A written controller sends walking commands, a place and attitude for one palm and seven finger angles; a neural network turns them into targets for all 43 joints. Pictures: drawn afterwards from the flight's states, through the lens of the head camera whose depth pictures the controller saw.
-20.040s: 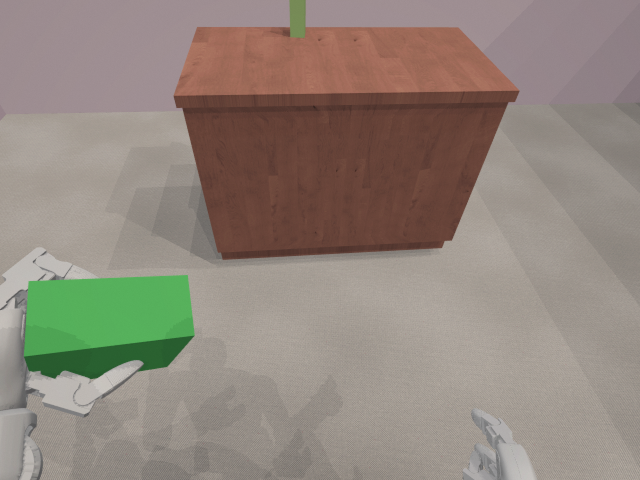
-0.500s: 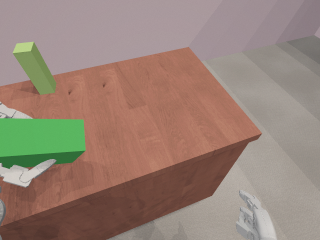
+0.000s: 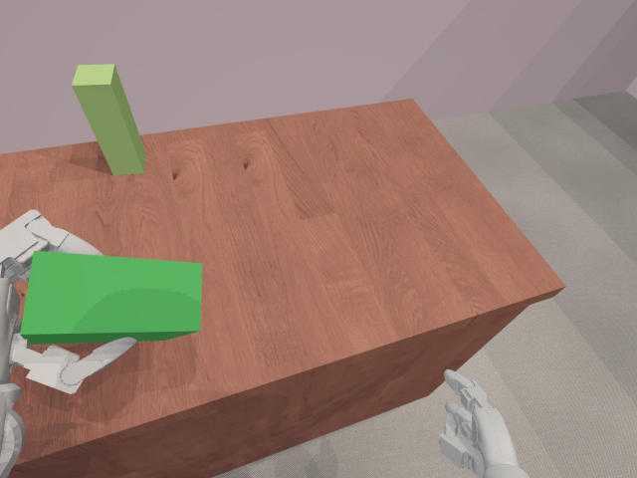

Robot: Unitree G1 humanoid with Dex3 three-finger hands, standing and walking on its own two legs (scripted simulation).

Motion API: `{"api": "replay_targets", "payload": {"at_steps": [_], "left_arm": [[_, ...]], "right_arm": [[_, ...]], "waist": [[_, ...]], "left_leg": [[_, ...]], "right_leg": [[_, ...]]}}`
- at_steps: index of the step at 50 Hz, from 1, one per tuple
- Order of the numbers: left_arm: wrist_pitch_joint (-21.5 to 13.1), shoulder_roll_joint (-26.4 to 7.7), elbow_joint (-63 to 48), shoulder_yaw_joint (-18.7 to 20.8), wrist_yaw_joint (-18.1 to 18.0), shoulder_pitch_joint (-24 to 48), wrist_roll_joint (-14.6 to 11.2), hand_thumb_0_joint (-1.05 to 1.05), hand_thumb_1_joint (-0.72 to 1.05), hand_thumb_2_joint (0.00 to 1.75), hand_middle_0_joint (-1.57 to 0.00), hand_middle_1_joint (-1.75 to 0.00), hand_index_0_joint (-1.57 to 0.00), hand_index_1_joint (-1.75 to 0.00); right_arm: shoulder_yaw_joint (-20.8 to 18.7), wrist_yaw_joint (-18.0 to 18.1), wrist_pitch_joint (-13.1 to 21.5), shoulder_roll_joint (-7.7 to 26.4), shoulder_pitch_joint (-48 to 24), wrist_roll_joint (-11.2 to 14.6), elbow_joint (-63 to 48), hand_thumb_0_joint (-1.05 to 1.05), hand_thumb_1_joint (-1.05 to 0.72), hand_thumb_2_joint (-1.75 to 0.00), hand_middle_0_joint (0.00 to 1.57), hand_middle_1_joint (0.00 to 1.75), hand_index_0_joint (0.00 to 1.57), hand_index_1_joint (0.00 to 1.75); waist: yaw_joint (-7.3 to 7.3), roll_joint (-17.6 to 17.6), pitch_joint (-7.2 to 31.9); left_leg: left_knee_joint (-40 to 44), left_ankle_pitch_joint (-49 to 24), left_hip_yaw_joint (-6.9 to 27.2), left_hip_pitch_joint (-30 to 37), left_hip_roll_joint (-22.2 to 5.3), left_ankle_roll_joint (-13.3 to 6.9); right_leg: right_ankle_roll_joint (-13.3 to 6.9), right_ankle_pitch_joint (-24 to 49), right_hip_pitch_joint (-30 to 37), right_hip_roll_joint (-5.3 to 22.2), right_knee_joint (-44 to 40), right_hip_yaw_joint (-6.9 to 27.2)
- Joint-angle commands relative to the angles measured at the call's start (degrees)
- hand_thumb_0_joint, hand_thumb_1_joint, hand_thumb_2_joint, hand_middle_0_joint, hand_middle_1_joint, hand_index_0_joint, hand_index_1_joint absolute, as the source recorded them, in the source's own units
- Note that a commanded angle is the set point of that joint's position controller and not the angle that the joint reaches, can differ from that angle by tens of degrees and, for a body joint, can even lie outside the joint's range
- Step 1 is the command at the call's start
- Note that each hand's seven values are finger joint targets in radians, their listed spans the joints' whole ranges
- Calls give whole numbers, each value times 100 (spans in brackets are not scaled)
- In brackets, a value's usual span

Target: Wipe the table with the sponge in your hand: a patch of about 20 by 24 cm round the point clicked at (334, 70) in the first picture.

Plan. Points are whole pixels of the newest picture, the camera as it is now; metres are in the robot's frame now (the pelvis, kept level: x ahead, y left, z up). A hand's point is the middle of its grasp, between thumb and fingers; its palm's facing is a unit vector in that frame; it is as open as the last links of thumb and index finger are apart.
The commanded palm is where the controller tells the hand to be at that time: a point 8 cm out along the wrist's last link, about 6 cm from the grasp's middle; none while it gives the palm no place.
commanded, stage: come to a stop and stand still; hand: left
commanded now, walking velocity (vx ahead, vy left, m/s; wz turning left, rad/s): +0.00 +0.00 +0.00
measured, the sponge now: (137, 305) +0.24 +0.21 +0.13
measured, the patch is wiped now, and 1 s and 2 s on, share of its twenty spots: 0.00 0.00 0.00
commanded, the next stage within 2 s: look again from close up in 0.10 s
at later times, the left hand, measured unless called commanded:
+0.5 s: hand (88, 331) +0.20 +0.23 +0.15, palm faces +0.37 -0.85 -0.39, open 10.2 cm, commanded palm +0.14 +0.26 +0.18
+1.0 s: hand (96, 312) +0.22 +0.22 +0.16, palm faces +0.36 -0.85 -0.39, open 10.2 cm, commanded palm +0.15 +0.25 +0.18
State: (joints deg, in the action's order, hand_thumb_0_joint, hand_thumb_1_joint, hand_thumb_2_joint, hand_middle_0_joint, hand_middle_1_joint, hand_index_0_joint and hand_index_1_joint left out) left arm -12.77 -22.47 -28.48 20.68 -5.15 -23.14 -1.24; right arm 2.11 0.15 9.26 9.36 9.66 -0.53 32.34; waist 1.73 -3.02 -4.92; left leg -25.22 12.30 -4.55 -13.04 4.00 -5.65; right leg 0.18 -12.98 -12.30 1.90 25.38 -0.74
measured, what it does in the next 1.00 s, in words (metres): stands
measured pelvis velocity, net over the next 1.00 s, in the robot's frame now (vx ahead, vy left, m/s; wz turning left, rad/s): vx -0.01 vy -0.02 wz -0.01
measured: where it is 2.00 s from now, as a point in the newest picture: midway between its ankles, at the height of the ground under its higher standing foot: outside the picture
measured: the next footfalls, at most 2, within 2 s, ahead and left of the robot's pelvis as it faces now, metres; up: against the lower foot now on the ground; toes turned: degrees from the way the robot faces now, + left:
none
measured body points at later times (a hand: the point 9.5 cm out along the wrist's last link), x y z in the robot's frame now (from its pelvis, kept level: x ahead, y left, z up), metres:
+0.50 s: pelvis -0.01 -0.02 +0.00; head +0.01 -0.01 +0.45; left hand +0.18 +0.27 +0.18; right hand +0.16 -0.25 -0.07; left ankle +0.02 +0.05 -0.74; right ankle +0.01 -0.15 -0.74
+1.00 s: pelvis -0.01 -0.02 +0.00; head +0.02 -0.01 +0.45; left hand +0.19 +0.26 +0.18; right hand +0.16 -0.25 -0.07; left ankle +0.01 +0.05 -0.74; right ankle +0.01 -0.15 -0.74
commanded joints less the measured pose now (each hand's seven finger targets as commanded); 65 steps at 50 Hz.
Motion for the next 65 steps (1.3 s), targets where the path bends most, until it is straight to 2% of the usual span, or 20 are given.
{"api": "replay_targets", "payload": {"at_steps": [1,8,9,18,19,23,24,28,29,38,39,40,41,43,44,47,50,53,58,65], "left_arm": [[-345,-951,-1369,692,-119,318,-134,0,10,130,-120,-160,-120,-160],[-366,-954,-1479,713,-189,337,-122,0,10,130,-120,-160,-120,-160],[-373,-722,-1239,488,-157,263,-158,0,10,130,-120,-160,-120,-160],[-373,-924,-1180,629,-220,438,-96,0,10,130,-120,-160,-120,-160],[-385,-709,-942,436,-186,334,-134,0,10,130,-120,-160,-120,-160],[-343,-969,-1121,659,-222,338,-127,0,10,130,-120,-160,-120,-160],[-361,-715,-964,430,-181,273,-158,0,10,130,-120,-160,-120,-160],[-340,-997,-1211,668,-222,312,-147,0,10,130,-120,-160,-120,-160],[-351,-788,-1020,493,-189,204,-180,0,10,130,-120,-160,-120,-160],[-262,-940,-1136,638,-203,175,-192,0,10,130,-120,-160,-120,-160],[-844,-5445,-2394,3863,-168,5916,702,0,10,130,-120,-160,-120,-160],[-574,-1767,1017,1530,85,2547,107,0,10,130,-120,-160,-120,-160],[-559,-1072,1023,970,157,1136,-78,0,10,130,-120,-160,-120,-160],[-666,-354,-230,246,174,370,-308,0,10,130,-120,-160,-120,-160],[-666,-538,-658,228,135,277,-262,0,10,130,-120,-160,-120,-160],[-638,-789,-854,412,6,128,-209,0,10,130,-120,-160,-120,-160],[-661,-1085,-887,820,-81,377,-227,0,10,130,-120,-160,-120,-160],[-709,-1407,-1071,1140,-127,782,-232,0,10,130,-120,-160,-120,-160],[-708,-1001,-1202,737,-99,839,-246,0,10,130,-120,-160,-120,-160],[-516,-760,-949,527,-115,338,-207,0,10,130,-120,-160,-120,-160]], "right_arm": [[-400,82,152,928,-192,61,-882,0,-90,-90,20,30,20,30],[-400,140,125,963,-335,118,-879,0,-90,-90,20,30,20,30],[-382,147,98,979,-274,80,-862,0,-90,-90,20,30,20,30],[-420,235,131,995,-399,147,-851,0,-90,-90,20,30,20,30],[-390,238,112,980,-325,105,-828,0,-90,-90,20,30,20,30],[-426,257,141,994,-405,150,-848,0,-90,-90,20,30,20,30],[-401,252,122,994,-339,110,-826,0,-90,-90,20,30,20,30],[-430,266,158,1008,-404,153,-826,0,-90,-90,20,30,20,30],[-404,258,139,1007,-334,111,-821,0,-90,-90,20,30,20,30],[-431,277,143,1008,-390,167,-816,0,-90,-90,20,30,20,30],[-400,222,319,1100,420,-177,-676,0,-90,-90,20,30,20,30],[-179,224,260,450,-76,20,-421,0,-90,-90,20,30,20,30],[-488,217,390,957,39,64,-754,0,-90,-90,20,30,20,30],[-457,30,440,889,-183,184,-745,0,-90,-90,20,30,20,30],[-457,-25,441,977,-162,158,-800,0,-90,-90,20,30,20,30],[-434,-42,446,974,-165,141,-819,0,-90,-90,20,30,20,30],[-404,74,438,948,-230,152,-851,0,-90,-90,20,30,20,30],[-371,190,451,915,-340,146,-800,0,-90,-90,20,30,20,30],[-336,185,526,874,-333,151,-752,0,-90,-90,20,30,20,30],[-391,117,357,955,-222,109,-734,0,-90,-90,20,30,20,30]], "waist": [[-44,918,1312],[-53,945,1287],[-57,916,1192],[-71,732,1024],[-64,612,985],[-74,637,1012],[-70,566,993],[-75,683,1046],[-61,593,1034],[-73,553,1134],[14,-238,332],[-79,-84,1515],[180,616,1365],[65,1408,1549],[99,1331,1429],[102,324,1067],[40,116,942],[1,490,1044],[-10,930,1362],[-26,625,1351]], "left_leg": [[449,-2777,1003,763,-1302,860],[611,-1404,944,430,-1061,894],[734,-1020,978,256,-1044,839],[738,30,940,40,-891,590],[747,146,957,-17,-876,518],[606,88,906,42,-824,481],[607,107,910,22,-811,447],[557,-48,911,130,-813,462],[587,10,911,77,-813,433],[472,-402,858,278,-820,444],[-273,-487,554,-618,-947,360],[53,-782,720,210,-564,361],[-15,-748,628,458,-645,469],[357,-839,699,525,-809,371],[470,-671,834,223,-937,336],[687,316,946,-514,-922,358],[702,550,1019,-496,-898,355],[573,162,972,-163,-839,385],[367,-1090,892,381,-847,492],[321,-1746,886,332,-936,609]], "right_leg": [[-141,340,247,5,-49,-88],[-154,749,539,14,-254,9],[-138,631,555,-3,-303,-2],[-148,509,492,113,-591,260],[-137,408,468,109,-676,230],[-163,456,416,179,-761,395],[-160,376,394,162,-812,349],[-174,480,364,177,-773,424],[-160,387,369,165,-800,367],[-165,769,341,198,-735,450],[170,964,-384,353,-1048,576],[-332,654,-102,512,-582,564],[-283,843,14,382,-739,1084],[-217,719,404,244,-189,570],[-151,595,468,179,-53,447],[-98,149,627,87,-131,367],[-95,28,466,98,-266,322],[-123,351,377,130,-289,395],[-147,1081,478,128,-164,323],[-117,1443,637,88,-262,227]]}}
